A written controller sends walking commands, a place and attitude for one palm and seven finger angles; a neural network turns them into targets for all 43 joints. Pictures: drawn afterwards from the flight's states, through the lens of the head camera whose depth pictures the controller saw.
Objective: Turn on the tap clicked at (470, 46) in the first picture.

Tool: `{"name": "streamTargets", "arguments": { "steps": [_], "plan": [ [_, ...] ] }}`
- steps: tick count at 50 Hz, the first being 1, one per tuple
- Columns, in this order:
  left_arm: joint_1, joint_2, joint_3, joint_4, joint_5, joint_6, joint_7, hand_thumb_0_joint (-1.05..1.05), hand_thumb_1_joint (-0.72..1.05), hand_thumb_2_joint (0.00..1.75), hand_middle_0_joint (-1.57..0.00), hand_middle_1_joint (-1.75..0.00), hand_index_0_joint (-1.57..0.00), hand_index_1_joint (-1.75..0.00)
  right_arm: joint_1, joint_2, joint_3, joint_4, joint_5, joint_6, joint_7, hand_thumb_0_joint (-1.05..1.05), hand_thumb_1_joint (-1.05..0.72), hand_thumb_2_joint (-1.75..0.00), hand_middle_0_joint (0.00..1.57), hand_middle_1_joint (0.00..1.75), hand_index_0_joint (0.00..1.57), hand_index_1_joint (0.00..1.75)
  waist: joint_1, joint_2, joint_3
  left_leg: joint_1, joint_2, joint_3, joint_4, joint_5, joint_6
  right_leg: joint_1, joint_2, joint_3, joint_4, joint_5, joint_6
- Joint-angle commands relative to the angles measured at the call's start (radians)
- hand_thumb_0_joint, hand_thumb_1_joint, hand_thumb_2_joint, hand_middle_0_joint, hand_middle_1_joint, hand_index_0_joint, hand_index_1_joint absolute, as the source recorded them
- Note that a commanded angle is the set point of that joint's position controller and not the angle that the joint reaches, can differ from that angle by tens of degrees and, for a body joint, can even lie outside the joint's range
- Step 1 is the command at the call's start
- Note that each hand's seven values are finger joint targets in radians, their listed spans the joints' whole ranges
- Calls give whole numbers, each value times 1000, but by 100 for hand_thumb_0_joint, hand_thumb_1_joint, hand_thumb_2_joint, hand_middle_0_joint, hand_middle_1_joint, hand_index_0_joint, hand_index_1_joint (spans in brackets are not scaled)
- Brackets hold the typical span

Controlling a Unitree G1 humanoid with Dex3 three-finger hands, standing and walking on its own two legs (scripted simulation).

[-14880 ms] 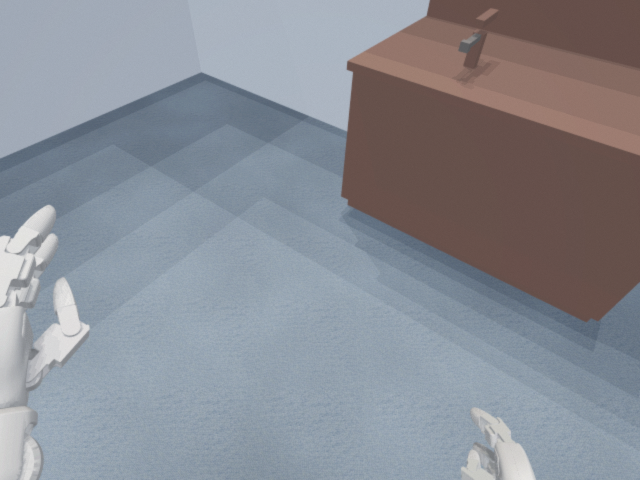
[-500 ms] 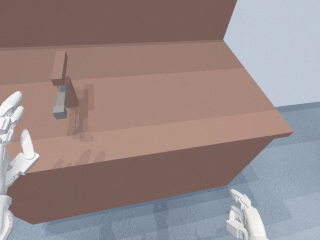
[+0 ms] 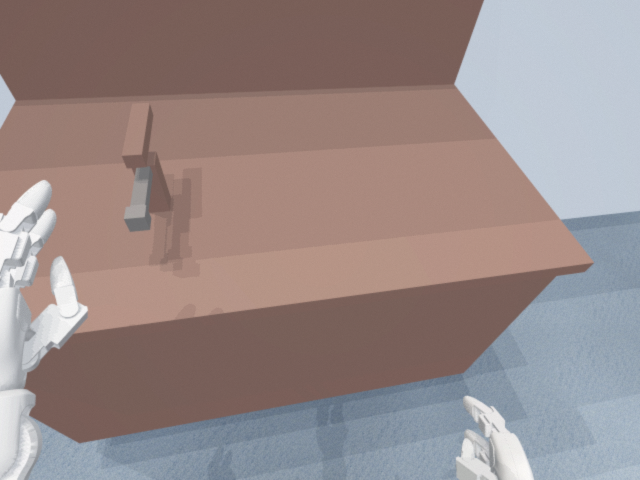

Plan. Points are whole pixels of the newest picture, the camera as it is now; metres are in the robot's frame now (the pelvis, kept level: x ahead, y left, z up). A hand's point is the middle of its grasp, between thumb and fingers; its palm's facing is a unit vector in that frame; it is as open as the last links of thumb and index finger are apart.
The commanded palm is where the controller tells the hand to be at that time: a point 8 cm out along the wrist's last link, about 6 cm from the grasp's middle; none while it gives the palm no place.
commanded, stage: come to a stop and stand still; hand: left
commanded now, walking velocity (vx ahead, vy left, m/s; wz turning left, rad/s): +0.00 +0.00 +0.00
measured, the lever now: (138, 218) +0.43 +0.31 +0.04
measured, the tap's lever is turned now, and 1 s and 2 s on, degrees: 0 0 0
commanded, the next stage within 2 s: look again from close up in 0.02 s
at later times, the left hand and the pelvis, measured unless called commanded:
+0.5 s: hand (96, 301) +0.23 +0.24 +0.15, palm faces +0.39 -0.85 -0.36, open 7.4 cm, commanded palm +0.17 +0.27 +0.17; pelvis +0.01 -0.01 +0.00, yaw +0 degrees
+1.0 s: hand (87, 350) +0.18 +0.22 +0.16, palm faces +0.58 -0.77 -0.29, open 7.4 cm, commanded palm +0.15 +0.25 +0.16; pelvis -0.01 -0.06 -0.02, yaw +3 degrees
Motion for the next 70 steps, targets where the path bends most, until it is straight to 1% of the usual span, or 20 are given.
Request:
{"name": "streamTargets", "arguments": {
  "steps": [1,25,26,27,28,29,30,31,34,36,39,41,43,45,48,54,58,61,64,70],
  "plan": [
    [-57,194,134,-222,-7,-74,26,0,90,90,-20,-30,-20,-30,-100,-133,-65,-158,0,-58,-12,0,-90,-90,20,30,20,30,-4,87,-151,-20,57,-49,-129,-7,-30,86,7,3,-29,110,-55],
    [-41,174,110,-247,-20,-53,28,0,90,90,-20,-30,-20,-30,-104,-130,-67,-161,4,-36,-15,0,-90,-90,20,30,20,30,-7,96,-170,36,66,-48,-99,158,-28,85,-2,3,-9,192,-54],
    [-979,1025,376,-589,15,-221,49,0,90,90,-20,-30,-20,-30,54,-182,160,-296,47,-39,-92,0,-90,-90,20,30,20,30,-64,331,-66,-156,54,-91,-62,49,0,-5,18,10,61,-67,6],
    [-645,491,344,66,120,-2,-13,0,90,90,-20,-30,-20,-30,-51,-139,-52,-118,-102,-64,-56,0,-90,-90,20,30,20,30,53,262,-351,165,51,-71,-42,454,-47,64,36,-53,136,126,-101],
    [-409,208,95,105,34,57,-40,0,90,90,-20,-30,-20,-30,-49,-148,-38,-107,-72,-76,8,0,-90,-90,20,30,20,30,-42,176,-236,189,57,-80,-27,730,-125,-71,81,-120,114,142,-89],
    [-335,226,152,-43,-25,77,-51,0,90,90,-20,-30,-20,-30,7,-216,-71,-79,-66,-71,21,0,-90,-90,20,30,20,30,-6,168,-411,315,84,-91,4,844,-133,-88,77,-104,156,142,-74],
    [-250,92,67,-40,-100,140,-100,0,90,90,-20,-30,-20,-30,-37,-194,-68,-94,-43,-80,17,0,-90,-90,20,30,20,30,40,163,-439,360,79,-92,9,854,-129,-99,66,-98,160,121,-69],
    [-150,18,35,12,-168,200,-135,0,90,90,-20,-30,-20,-30,-77,-186,-59,-89,-13,-91,24,0,-90,-90,20,30,20,30,43,170,-417,367,74,-71,2,797,-124,-101,72,-96,151,100,-68],
    [-74,57,-18,-66,-134,280,-167,0,90,90,-20,-30,-20,-30,-146,-200,-40,-100,6,-86,38,0,-90,-90,20,30,20,30,56,77,-191,103,47,-40,-18,405,-71,-65,46,-139,110,163,-65],
    [-59,210,99,-113,-47,260,-108,0,90,90,-20,-30,-20,-30,-182,-196,-34,-121,3,-69,41,0,-90,-90,20,30,20,30,49,27,-86,-7,36,-37,-50,238,-54,-67,57,-139,109,101,-75],
    [-67,232,166,-221,0,120,-21,0,90,90,-20,-30,-20,-30,-192,-158,-38,-149,-33,-64,25,0,-90,-90,20,30,20,30,42,-19,-172,-41,23,-40,-23,137,-42,-108,63,-132,154,-9,-68],
    [-171,304,252,-331,-38,-12,43,0,90,90,-20,-30,-20,-30,-175,-135,-38,-122,-39,-88,10,0,-90,-90,20,30,20,30,58,88,-234,-19,15,-30,-3,51,-48,-120,71,-104,147,-78,-67],
    [-130,207,189,-269,-61,-103,76,0,90,90,-20,-30,-20,-30,-128,-113,-40,-84,-39,-117,10,0,-90,-90,20,30,20,30,46,180,-233,-21,6,-18,32,-14,-51,-151,65,-91,145,-128,-72],
    [-196,197,177,-165,-69,-144,79,0,90,90,-20,-30,-20,-30,-120,-129,-46,-37,-37,-132,6,0,-90,-90,20,30,20,30,10,183,-181,-54,-4,-25,71,-101,-39,-195,47,-66,119,-186,-63],
    [-234,170,102,-13,-85,-84,17,0,90,90,-20,-30,-20,-30,-145,-147,-41,-18,-31,-139,-20,0,-90,-90,20,30,20,30,-14,122,-93,-99,-14,-20,89,-202,-24,-209,3,-8,44,-335,-50],
    [-320,204,47,84,-137,149,-112,0,90,90,-20,-30,-20,-30,-212,-175,-45,-14,-4,-137,-88,0,-90,-90,20,30,20,30,14,-49,-56,-140,-1,-52,119,-149,-27,-155,-70,131,-51,-491,-27],
    [-202,227,153,-38,-135,70,-66,0,90,90,-20,-30,-20,-30,-208,-145,-50,-27,-13,-161,-74,0,-90,-90,20,30,20,30,63,-52,-150,-145,7,-85,128,-89,-33,-103,-71,118,19,-343,-23],
    [-18,283,268,-139,-150,-38,-22,0,90,90,-20,-30,-20,-30,-154,-151,-60,-32,-21,-184,-49,0,-90,-90,20,30,20,30,98,32,-315,-102,-7,-71,136,99,-26,-13,-30,43,155,83,-30],
    [111,176,224,-84,-175,-51,-23,0,90,90,-20,-30,-20,-30,-110,-143,-60,-26,-15,-184,-31,0,-90,-90,20,30,20,30,77,39,-298,-94,-22,-30,156,224,-23,6,-16,-16,220,401,-17],
    [15,107,119,-80,-201,37,-66,0,90,90,-20,-30,-20,-30,-94,-169,-62,-43,-1,-197,-55,0,-90,-90,20,30,20,30,35,48,-172,-92,-24,-32,142,186,-13,-105,10,-53,190,247,-36]
  ]
}}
